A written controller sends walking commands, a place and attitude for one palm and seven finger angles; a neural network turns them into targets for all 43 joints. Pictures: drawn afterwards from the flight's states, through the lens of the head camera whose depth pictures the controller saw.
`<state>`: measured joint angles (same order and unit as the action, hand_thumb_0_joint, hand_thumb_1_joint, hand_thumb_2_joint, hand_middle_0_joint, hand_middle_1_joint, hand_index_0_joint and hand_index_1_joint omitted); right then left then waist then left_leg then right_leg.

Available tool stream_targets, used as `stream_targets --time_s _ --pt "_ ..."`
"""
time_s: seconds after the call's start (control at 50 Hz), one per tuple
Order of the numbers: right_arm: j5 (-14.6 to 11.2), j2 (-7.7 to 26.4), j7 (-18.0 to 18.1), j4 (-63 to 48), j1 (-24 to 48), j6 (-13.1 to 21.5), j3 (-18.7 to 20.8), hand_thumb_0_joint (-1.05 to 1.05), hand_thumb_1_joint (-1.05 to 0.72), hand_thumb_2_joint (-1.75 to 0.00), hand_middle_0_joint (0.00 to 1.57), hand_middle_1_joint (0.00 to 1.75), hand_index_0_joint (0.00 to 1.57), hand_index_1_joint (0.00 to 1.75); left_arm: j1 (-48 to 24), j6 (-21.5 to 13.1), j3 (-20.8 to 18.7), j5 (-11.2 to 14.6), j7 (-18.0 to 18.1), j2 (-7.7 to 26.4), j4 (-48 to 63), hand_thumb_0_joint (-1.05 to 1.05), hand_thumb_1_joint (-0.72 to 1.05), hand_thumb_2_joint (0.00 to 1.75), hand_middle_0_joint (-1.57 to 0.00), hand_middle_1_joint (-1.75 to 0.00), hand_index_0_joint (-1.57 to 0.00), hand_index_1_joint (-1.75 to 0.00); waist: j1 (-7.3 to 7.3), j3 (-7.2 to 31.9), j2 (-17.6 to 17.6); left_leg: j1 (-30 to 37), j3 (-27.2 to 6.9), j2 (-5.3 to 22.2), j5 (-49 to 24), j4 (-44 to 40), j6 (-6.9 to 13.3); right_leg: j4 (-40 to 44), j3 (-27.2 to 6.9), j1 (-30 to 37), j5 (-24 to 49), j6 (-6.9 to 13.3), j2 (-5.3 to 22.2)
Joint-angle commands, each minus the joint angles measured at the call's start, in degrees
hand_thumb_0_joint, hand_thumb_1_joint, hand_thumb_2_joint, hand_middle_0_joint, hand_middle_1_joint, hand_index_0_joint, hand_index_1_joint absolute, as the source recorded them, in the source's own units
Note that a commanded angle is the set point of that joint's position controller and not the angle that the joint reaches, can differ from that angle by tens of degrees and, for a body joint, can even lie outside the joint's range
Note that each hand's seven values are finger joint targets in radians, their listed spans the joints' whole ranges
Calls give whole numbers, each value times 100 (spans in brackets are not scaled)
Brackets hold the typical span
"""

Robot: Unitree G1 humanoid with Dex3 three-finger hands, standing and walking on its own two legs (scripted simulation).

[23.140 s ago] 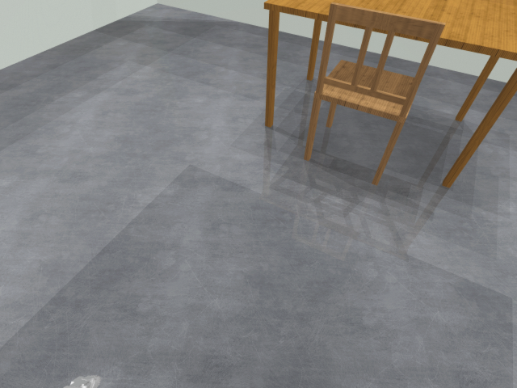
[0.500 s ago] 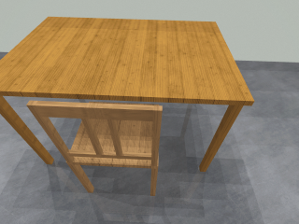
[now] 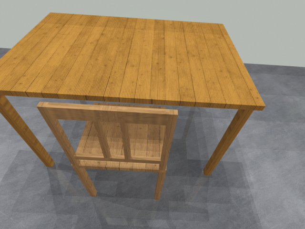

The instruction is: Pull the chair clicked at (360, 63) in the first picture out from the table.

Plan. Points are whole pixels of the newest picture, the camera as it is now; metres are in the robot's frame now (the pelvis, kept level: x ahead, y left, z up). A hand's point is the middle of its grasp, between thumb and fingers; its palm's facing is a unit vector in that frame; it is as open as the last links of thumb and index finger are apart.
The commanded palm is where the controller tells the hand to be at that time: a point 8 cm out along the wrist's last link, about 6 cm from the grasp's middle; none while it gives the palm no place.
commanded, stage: come to a stop and stand still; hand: left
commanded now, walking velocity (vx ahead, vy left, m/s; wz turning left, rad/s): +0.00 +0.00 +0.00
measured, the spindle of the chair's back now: (103, 140) +0.44 +0.21 -0.13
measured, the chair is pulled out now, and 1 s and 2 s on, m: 0.00 0.00 0.00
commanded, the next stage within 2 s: look again from close up in 0.94 s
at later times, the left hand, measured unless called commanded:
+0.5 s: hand out of the picture +0.01 +0.16 -0.18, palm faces +0.02 -0.98 -0.21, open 7.4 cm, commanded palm none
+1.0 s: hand out of the picture +0.00 +0.13 -0.18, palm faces +0.01 -0.98 -0.18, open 7.4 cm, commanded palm none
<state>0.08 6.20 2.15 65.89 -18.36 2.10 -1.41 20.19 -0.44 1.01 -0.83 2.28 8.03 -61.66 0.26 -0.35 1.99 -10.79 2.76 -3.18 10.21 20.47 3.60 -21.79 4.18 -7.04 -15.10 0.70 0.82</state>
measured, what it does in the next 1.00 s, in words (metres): stands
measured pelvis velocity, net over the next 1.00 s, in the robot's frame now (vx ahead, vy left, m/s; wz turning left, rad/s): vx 0.01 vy -0.03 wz -0.03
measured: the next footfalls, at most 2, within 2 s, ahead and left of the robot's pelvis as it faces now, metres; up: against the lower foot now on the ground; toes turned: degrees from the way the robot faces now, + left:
none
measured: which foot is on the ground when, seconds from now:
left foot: down 0.00-1.00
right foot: down 0.00-1.00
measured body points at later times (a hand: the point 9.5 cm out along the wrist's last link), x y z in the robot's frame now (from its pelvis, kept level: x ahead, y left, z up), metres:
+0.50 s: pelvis +0.01 -0.01 -0.01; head +0.00 -0.02 +0.44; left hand +0.01 +0.21 -0.16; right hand +0.01 -0.23 -0.17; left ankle +0.01 +0.08 -0.74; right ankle -0.04 -0.11 -0.74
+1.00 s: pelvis +0.01 -0.03 +0.00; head +0.01 -0.03 +0.44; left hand +0.00 +0.19 -0.17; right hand +0.02 -0.25 -0.16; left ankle +0.01 +0.08 -0.74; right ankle -0.04 -0.11 -0.74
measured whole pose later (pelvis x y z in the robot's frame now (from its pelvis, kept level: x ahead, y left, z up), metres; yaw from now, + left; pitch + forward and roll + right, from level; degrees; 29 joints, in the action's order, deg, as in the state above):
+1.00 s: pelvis +0.01 -0.03 +0.00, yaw -1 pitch -1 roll +1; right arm 0.6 8.7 1.4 65.0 -15.0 0.9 -1.1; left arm 19.8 -1.1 1.2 -1.0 2.6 8.4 -61.9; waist 0.9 -1.1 1.3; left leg -9.9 3.3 -0.4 14.1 25.4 0.9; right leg -25.2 3.4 -6.0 -18.0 3.2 -1.7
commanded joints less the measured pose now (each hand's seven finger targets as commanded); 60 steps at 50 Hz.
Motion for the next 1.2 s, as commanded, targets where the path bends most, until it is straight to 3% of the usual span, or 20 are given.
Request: stream_targets --time_s 0.0,0.06,0.08,0.1,0.12,0.14,0.2,0.26,0.32,0.34,0.46,0.58,0.7,0.76,1.18 --pt "-33 490 41 -8 -529 87 74 0 -90 -90 20 30 20 30 788 -70 -33 36 22 270 -9 0 90 90 -20 -30 -20 -30 -7 -418 -420 79 -1192 1060 -230 -593 50 320 -462 -396 418 100 413" --pt "-44 418 39 37 -582 96 71 0 -90 -90 20 30 20 30 827 -111 -23 36 40 231 -47 0 90 90 -20 -30 -20 -30 -24 -447 -245 104 -1016 966 -497 -367 43 384 -550 -400 635 140 472" --pt "0 902 -46 -422 0 46 114 0 -90 -90 20 30 20 30 521 -232 3 -108 201 452 -151 0 90 90 -20 -30 -20 -30 40 -619 -467 -370 -703 998 -1332 571 -204 267 -589 -692 1005 101 559" --pt "59 618 -80 -576 -187 -27 123 0 -90 -90 20 30 20 30 463 -198 -63 -5 174 549 52 0 90 90 -20 -30 -20 -30 -148 -391 -550 -389 -677 778 191 565 -222 216 -669 -734 -63 236 600" --pt "87 627 -82 -586 -374 -62 142 0 -90 -90 20 30 20 30 355 -178 -52 -7 128 476 75 0 90 90 -20 -30 -20 -30 -222 -331 -688 -625 -744 748 810 480 -170 13 -639 -771 -626 288 504" --pt "110 620 -91 -644 -359 -54 128 0 -90 -90 20 30 20 30 404 -203 -82 -4 90 527 132 0 90 90 -20 -30 -20 -30 -135 -57 -912 -645 -810 731 765 427 -91 -81 -626 -545 -478 341 452" --pt "56 569 -55 -676 -422 30 115 0 -90 -90 20 30 20 30 454 -245 -57 5 78 293 33 0 90 90 -20 -30 -20 -30 -126 -12 -175 -479 -874 784 -333 556 -2 -266 -648 -472 348 334 430" --pt "41 608 -34 -627 -389 53 116 0 -90 -90 20 30 20 30 432 -217 -57 18 74 270 33 0 90 90 -20 -30 -20 -30 -80 -250 -36 -408 -841 799 -688 512 12 -303 -664 -518 666 297 436" --pt "33 619 -36 -549 -335 34 111 0 -90 -90 20 30 20 30 426 -174 -81 16 85 312 52 0 90 90 -20 -30 -20 -30 -51 -518 9 -476 -797 779 -445 364 -7 -243 -669 -570 481 271 435" --pt "46 622 -40 -549 -314 36 104 0 -90 -90 20 30 20 30 421 -166 -86 18 73 339 65 0 90 90 -20 -30 -20 -30 -31 -530 -109 -439 -795 768 -511 314 -1 -240 -688 -562 539 286 426" --pt "48 692 -52 -496 -155 13 107 0 -90 -90 20 30 20 30 343 -145 -104 14 77 462 165 0 90 90 -20 -30 -20 -30 0 -577 -3 -286 -720 751 -478 247 -41 -124 -761 -547 637 259 474" --pt "43 750 -47 -442 -58 22 105 0 -90 -90 20 30 20 30 302 -158 -122 16 76 591 230 0 90 90 -20 -30 -20 -30 4 -255 -136 2 -635 781 -906 292 -78 -93 -801 -319 1250 245 536" --pt "33 762 -47 -390 25 -2 103 0 -90 -90 20 30 20 30 304 -164 -105 15 74 629 233 0 90 90 -20 -30 -20 -30 11 -311 -64 82 -593 798 -849 269 -111 26 -817 -310 1421 226 573" --pt "32 770 -44 -359 49 0 104 0 -90 -90 20 30 20 30 319 -157 -103 15 69 629 234 0 90 90 -20 -30 -20 -30 22 -328 -195 113 -581 805 -865 242 -116 64 -831 -315 1373 219 556" --pt "18 695 -37 -180 15 -25 96 0 -90 -90 20 30 20 30 477 -153 -52 24 55 548 79 0 90 90 -20 -30 -20 -30 26 -478 -121 141 -559 833 -537 117 -142 294 -887 -464 961 202 522"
